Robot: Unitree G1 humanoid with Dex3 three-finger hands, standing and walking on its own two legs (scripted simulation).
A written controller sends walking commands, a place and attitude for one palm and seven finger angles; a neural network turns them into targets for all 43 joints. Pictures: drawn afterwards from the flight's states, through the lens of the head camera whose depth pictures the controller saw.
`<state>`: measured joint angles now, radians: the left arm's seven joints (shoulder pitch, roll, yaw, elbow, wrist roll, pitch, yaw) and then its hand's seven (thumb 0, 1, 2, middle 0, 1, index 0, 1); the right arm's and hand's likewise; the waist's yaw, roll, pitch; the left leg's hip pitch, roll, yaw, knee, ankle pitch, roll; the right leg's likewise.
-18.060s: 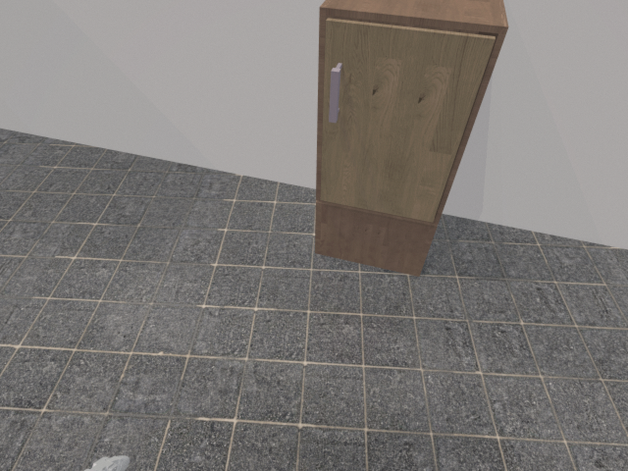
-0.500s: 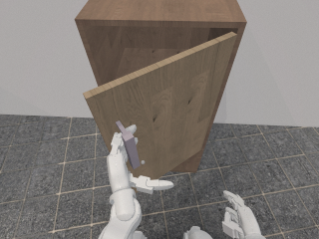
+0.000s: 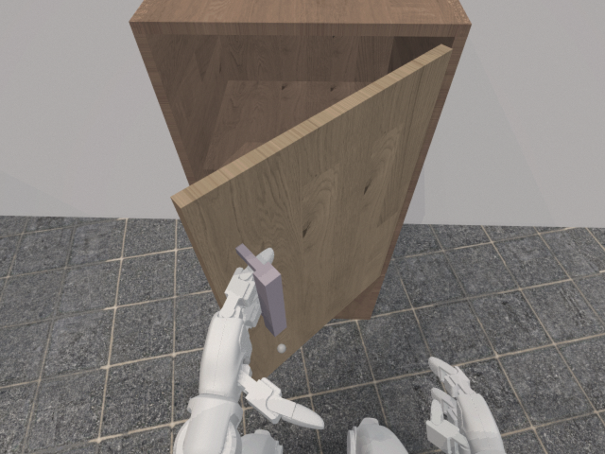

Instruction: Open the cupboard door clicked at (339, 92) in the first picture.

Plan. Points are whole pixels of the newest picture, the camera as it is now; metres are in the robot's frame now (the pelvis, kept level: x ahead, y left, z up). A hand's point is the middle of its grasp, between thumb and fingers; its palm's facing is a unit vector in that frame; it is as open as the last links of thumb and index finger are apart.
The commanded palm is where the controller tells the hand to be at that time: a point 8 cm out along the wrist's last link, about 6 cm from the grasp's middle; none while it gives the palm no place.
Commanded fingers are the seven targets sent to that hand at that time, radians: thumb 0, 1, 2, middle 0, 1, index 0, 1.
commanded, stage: slide the hand sideways off the handle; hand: left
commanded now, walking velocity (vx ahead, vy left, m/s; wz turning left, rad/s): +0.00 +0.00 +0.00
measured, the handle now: (261, 292) +0.30 +0.07 +0.06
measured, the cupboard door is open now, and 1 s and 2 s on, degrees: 44 43 43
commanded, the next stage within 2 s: draw the hand back to the body in 0.68 s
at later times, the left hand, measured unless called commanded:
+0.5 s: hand (235, 390) +0.19 +0.09 +0.06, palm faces +0.01 -1.00 -0.03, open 16.1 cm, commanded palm +0.15 +0.15 +0.06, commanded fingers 0.00 -0.50 0.30 -0.15 -0.30 -0.15 -0.30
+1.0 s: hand (178, 385) +0.18 +0.13 +0.10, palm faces +0.00 -1.00 -0.05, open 16.3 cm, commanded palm +0.15 +0.19 +0.10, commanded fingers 0.00 -0.50 0.30 -0.15 -0.30 -0.15 -0.30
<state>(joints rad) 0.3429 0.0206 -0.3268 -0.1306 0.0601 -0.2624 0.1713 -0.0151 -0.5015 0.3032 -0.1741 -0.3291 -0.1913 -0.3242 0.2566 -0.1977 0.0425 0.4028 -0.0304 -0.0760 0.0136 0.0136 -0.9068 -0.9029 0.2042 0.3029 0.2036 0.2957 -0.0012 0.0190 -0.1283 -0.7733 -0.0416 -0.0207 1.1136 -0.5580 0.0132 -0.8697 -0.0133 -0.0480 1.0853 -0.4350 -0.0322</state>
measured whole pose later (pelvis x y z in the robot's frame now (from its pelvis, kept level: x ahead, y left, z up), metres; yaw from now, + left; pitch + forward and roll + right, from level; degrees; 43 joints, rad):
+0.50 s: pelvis +0.01 -0.02 -0.01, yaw +1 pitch +14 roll +0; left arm 0.66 0.11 -0.16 -0.33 -0.06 -0.36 -0.02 -0.02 -0.50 0.30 -0.17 -0.31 -0.19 -0.32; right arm 0.24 -0.22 0.01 0.36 -0.01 -0.09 -0.01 0.01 -0.91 -0.90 0.20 0.30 0.20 0.30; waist 0.02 0.02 -0.15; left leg -0.82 -0.03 -0.05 1.17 -0.60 -0.02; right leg -0.91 0.00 -0.08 1.15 -0.48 -0.06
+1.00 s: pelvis +0.01 +0.00 +0.00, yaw +0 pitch +12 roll -1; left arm 0.66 0.19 -0.02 -0.43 -0.17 -0.26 -0.09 -0.02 -0.50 0.30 -0.15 -0.30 -0.15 -0.30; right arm 0.28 -0.22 0.02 0.36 0.03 -0.10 -0.05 0.02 -0.91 -0.90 0.20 0.30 0.20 0.30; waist 0.01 0.04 -0.15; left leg -0.76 -0.02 -0.06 1.15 -0.59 0.01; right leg -0.84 0.00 -0.08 1.09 -0.45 -0.04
